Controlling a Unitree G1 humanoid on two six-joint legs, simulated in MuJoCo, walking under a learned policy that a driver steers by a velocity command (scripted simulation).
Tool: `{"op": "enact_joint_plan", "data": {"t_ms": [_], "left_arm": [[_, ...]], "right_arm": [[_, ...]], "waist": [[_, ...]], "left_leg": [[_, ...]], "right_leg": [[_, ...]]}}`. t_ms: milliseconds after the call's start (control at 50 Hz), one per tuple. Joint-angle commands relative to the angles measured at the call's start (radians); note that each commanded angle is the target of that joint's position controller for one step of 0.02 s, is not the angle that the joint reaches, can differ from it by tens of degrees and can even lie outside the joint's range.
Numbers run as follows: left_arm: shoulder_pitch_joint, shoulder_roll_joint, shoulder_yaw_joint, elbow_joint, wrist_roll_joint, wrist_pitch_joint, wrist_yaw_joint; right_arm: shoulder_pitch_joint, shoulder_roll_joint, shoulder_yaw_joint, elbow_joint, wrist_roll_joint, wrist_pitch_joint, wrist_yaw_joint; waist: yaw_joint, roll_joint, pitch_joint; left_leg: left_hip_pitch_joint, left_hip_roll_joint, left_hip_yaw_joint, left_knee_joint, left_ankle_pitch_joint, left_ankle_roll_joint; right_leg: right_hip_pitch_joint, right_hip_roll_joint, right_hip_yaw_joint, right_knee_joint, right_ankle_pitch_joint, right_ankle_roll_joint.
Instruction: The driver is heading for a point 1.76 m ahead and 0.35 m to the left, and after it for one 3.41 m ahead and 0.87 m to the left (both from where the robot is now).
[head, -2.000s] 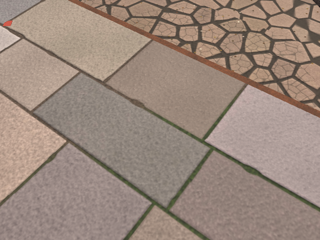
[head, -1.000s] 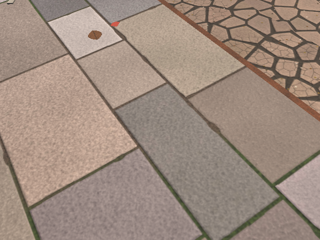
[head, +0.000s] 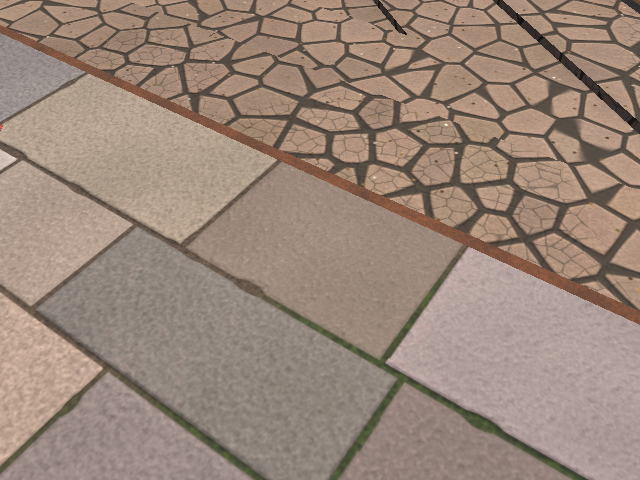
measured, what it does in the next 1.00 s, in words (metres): walks ahead, turning left: left foot, then right foot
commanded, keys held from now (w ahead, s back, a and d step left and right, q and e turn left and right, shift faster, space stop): w+q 0.58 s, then w+e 0.42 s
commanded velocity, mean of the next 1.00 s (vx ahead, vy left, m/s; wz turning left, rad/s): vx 0.45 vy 0.00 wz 0.22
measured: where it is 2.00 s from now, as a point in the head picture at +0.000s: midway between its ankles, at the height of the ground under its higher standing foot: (246, 301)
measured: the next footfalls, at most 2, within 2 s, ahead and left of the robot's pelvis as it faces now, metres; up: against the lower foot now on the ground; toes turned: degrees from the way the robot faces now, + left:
left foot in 0.18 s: +0.11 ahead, +0.14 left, +0.00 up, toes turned +6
right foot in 0.66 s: +0.50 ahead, +0.10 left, +0.00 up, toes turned +23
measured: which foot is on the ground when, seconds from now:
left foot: up 0.00-0.16, down 0.18-0.66, up 0.68-1.00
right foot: down 0.00-0.18, up 0.20-0.64, down 0.66-1.00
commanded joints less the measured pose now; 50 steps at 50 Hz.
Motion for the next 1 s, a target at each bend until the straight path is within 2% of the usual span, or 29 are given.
{"op": "enact_joint_plan", "data": {"t_ms": [20, 100, 140, 160, 180, 200, 220, 240, 260, 280, 320, 380, 480, 540, 560, 580, 620, 640, 660, 680, 700, 720, 740, 760, 780, 820, 860, 920, 1000], "left_arm": [[0.052, 0.179, 0.044, -0.018, 0.002, -0.030, 0.007], [0.032, 0.186, 0.048, -0.011, -0.003, -0.049, 0.007], [-0.007, 0.188, 0.049, -0.013, -0.010, -0.052, 0.002], [-0.008, 0.177, 0.044, -0.011, -0.009, -0.053, 0.001], [-0.015, 0.141, 0.031, -0.018, 0.002, -0.060, -0.001], [-0.053, 0.057, 0.004, -0.075, 0.001, -0.069, -0.011], [-0.090, 0.109, 0.015, -0.094, 0.019, -0.072, -0.014], [-0.089, 0.140, 0.020, -0.086, 0.026, -0.073, -0.021], [-0.096, 0.142, 0.019, -0.077, 0.016, -0.079, -0.031], [-0.098, 0.137, 0.018, -0.073, 0.011, -0.080, -0.035], [-0.101, 0.130, 0.012, -0.069, 0.028, -0.061, -0.041], [-0.159, 0.112, 0.003, -0.100, 0.024, -0.038, -0.043], [-0.363, 0.087, -0.020, -0.181, 0.012, -0.037, -0.049], [-0.437, 0.089, -0.030, -0.220, 0.000, -0.044, -0.047], [-0.430, 0.099, -0.029, -0.225, -0.003, -0.046, -0.043], [-0.387, 0.113, -0.025, -0.217, -0.005, -0.048, -0.037], [-0.182, 0.158, -0.005, -0.145, -0.005, -0.055, -0.018], [-0.029, 0.172, 0.004, -0.100, -0.007, -0.064, -0.004], [0.119, 0.219, 0.019, -0.076, 0.012, -0.072, 0.013], [0.171, 0.316, 0.051, -0.059, 0.031, -0.068, 0.012], [0.125, 0.245, 0.045, -0.048, -0.010, -0.053, -0.002], [-0.001, 0.183, 0.033, -0.067, -0.020, -0.054, -0.008], [-0.050, 0.131, 0.023, -0.068, -0.016, -0.059, -0.014], [-0.043, 0.113, 0.016, -0.054, -0.012, -0.063, -0.014], [-0.027, 0.101, 0.011, -0.031, -0.017, -0.067, -0.013], [0.012, 0.108, 0.014, 0.000, -0.023, -0.078, -0.016], [0.043, 0.131, 0.023, 0.016, -0.025, -0.079, -0.013], [0.081, 0.142, 0.031, 0.029, -0.027, -0.069, -0.010], [0.141, 0.157, 0.044, 0.038, -0.024, -0.063, -0.015]], "right_arm": [[-0.121, -0.084, -0.010, -0.092, 0.005, -0.032, 0.011], [-0.105, -0.078, -0.006, -0.103, 0.010, -0.043, 0.018], [-0.035, -0.061, -0.004, -0.087, 0.011, -0.051, 0.018], [0.037, -0.072, -0.010, -0.061, 0.009, -0.057, 0.013], [0.167, -0.117, -0.029, -0.020, 0.006, -0.066, 0.004], [0.294, -0.224, -0.053, -0.014, -0.007, -0.075, -0.007], [0.289, -0.235, -0.053, -0.008, 0.014, -0.074, 0.002], [0.223, -0.201, -0.050, -0.024, 0.018, -0.071, 0.005], [0.171, -0.161, -0.042, -0.042, 0.020, -0.074, 0.006], [0.149, -0.145, -0.038, -0.049, 0.020, -0.076, 0.003], [0.157, -0.120, -0.030, -0.043, 0.028, -0.085, -0.007], [0.222, -0.126, -0.035, -0.018, 0.039, -0.089, -0.014], [0.295, -0.116, -0.036, 0.006, 0.031, -0.077, -0.026], [0.314, -0.130, -0.040, 0.014, 0.026, -0.075, -0.036], [0.300, -0.136, -0.041, 0.012, 0.025, -0.077, -0.039], [0.266, -0.143, -0.042, 0.005, 0.025, -0.078, -0.042], [0.235, -0.151, -0.041, 0.006, 0.020, -0.090, -0.039], [0.218, -0.155, -0.040, 0.011, 0.020, -0.096, -0.034], [0.224, -0.114, -0.030, -0.004, 0.018, -0.103, -0.029], [0.405, 0.002, -0.009, 0.001, 0.051, -0.096, -0.025], [0.360, -0.090, -0.016, 0.012, 0.013, -0.094, -0.028], [0.241, -0.102, -0.019, -0.015, 0.001, -0.094, -0.023], [0.152, -0.102, -0.014, -0.037, -0.009, -0.098, -0.017], [0.111, -0.095, -0.014, -0.054, -0.013, -0.096, -0.010], [0.106, -0.085, -0.010, -0.067, -0.022, -0.087, -0.004], [0.103, -0.055, 0.002, -0.078, -0.025, -0.076, 0.003], [0.063, -0.039, 0.012, -0.095, -0.026, -0.070, 0.007], [-0.101, -0.025, 0.030, -0.155, -0.017, -0.068, 0.009], [-0.236, -0.033, 0.038, -0.203, 0.001, -0.073, 0.007]], "waist": [[0.048, -0.091, 0.086], [0.029, -0.087, 0.109], [-0.023, -0.066, 0.109], [-0.055, -0.037, 0.092], [-0.106, 0.047, 0.040], [-0.140, 0.271, -0.029], [-0.113, 0.225, 0.037], [-0.073, 0.095, 0.102], [-0.053, 0.038, 0.106], [-0.036, 0.024, 0.102], [-0.024, 0.053, 0.068], [-0.029, 0.052, 0.048], [-0.083, 0.065, 0.088], [-0.104, 0.083, 0.087], [-0.092, 0.086, 0.083], [-0.061, 0.087, 0.071], [0.016, 0.083, -0.034], [0.095, 0.072, -0.098], [0.141, 0.011, -0.195], [0.059, -0.271, -0.343], [0.059, -0.156, -0.294], [0.021, -0.080, -0.101], [0.018, -0.019, -0.032], [0.003, -0.029, 0.012], [-0.021, -0.054, 0.023], [-0.041, -0.075, 0.012], [-0.042, -0.076, 0.019], [-0.009, -0.079, 0.066], [0.042, -0.078, 0.053]], "left_leg": [[-0.145, 0.017, -0.021, -0.043, -0.014, 0.034], [-0.040, 0.011, 0.005, -0.135, -0.021, 0.071], [0.142, -0.019, 0.053, -0.265, 0.044, 0.091], [0.278, -0.053, 0.057, -0.313, 0.032, 0.098], [0.446, -0.015, -0.050, -0.368, -0.034, 0.120], [0.582, 0.269, -0.515, -0.555, -0.304, 0.212], [0.559, 0.349, -0.821, -0.659, -0.372, 0.294], [0.506, 0.328, -0.705, -0.610, -0.289, 0.305], [0.462, 0.267, -0.587, -0.586, -0.135, 0.282], [0.434, 0.214, -0.488, -0.589, 0.008, 0.251], [0.422, 0.150, -0.380, -0.584, 0.275, 0.223], [0.420, 0.119, -0.320, -0.557, 0.545, 0.226], [0.393, 0.075, -0.307, -0.538, 0.676, 0.200], [0.414, 0.093, -0.344, -0.519, 0.743, 0.185], [0.417, 0.103, -0.357, -0.509, 0.770, 0.176], [0.400, 0.102, -0.357, -0.483, 0.815, 0.157], [0.414, 0.090, -0.316, -0.320, 1.053, 0.120], [0.386, 0.062, -0.275, -0.142, 1.035, 0.104], [0.262, 0.018, -0.240, 0.103, 0.775, 0.099], [-0.032, -0.163, -0.143, 0.509, -0.044, 0.050], [-0.139, -0.146, -0.158, 0.591, -0.160, 0.067], [-0.186, -0.080, -0.147, 0.569, -0.056, 0.071], [-0.182, -0.044, -0.123, 0.517, 0.000, 0.072], [-0.174, -0.018, -0.106, 0.471, 0.009, 0.068], [-0.143, -0.001, -0.095, 0.426, 0.008, 0.056], [-0.121, 0.013, -0.074, 0.343, 0.001, 0.032], [-0.129, 0.027, -0.046, 0.251, 0.003, 0.005], [-0.135, 0.040, -0.013, 0.060, 0.120, -0.029], [-0.083, 0.012, -0.003, -0.102, 0.266, -0.043]], "right_leg": [[0.040, -0.343, 0.271, -0.174, -0.376, -0.146], [-0.015, -0.355, 0.192, -0.165, -0.345, -0.128], [-0.114, -0.329, 0.104, -0.102, -0.297, -0.099], [-0.187, -0.294, 0.049, -0.008, -0.239, -0.080], [-0.276, -0.234, -0.037, 0.202, -0.108, -0.047], [-0.468, -0.104, -0.189, 0.580, -0.198, 0.022], [-0.681, -0.024, -0.122, 0.732, -0.344, 0.036], [-0.707, -0.114, -0.057, 0.809, -0.272, 0.034], [-0.675, -0.148, -0.050, 0.803, -0.174, 0.042], [-0.639, -0.168, -0.058, 0.768, -0.120, 0.058], [-0.589, -0.173, -0.084, 0.734, -0.068, 0.096], [-0.610, -0.159, -0.122, 0.719, -0.033, 0.135], [-0.613, -0.124, -0.157, 0.500, 0.085, 0.148], [-0.541, -0.095, -0.154, 0.360, 0.143, 0.121], [-0.493, -0.090, -0.143, 0.320, 0.150, 0.106], [-0.399, -0.079, -0.135, 0.275, 0.143, 0.088], [-0.139, -0.032, -0.158, 0.247, 0.106, 0.041], [0.027, -0.059, -0.150, 0.187, 0.147, 0.014], [0.228, -0.216, 0.010, 0.193, -0.004, -0.026], [0.494, -0.520, 0.537, 0.159, -0.004, -0.214], [0.401, -0.496, 0.727, 0.026, -0.126, -0.229], [0.231, -0.447, 0.562, -0.004, -0.171, -0.210], [0.124, -0.397, 0.444, -0.016, -0.079, -0.189], [0.057, -0.347, 0.359, -0.027, 0.045, -0.169], [0.003, -0.308, 0.307, -0.039, 0.123, -0.155], [-0.020, -0.278, 0.257, -0.051, 0.241, -0.157], [-0.058, -0.268, 0.225, -0.076, 0.249, -0.171], [-0.123, -0.239, 0.193, -0.119, 0.177, -0.157], [-0.098, -0.221, 0.193, -0.086, 0.205, -0.114]]}}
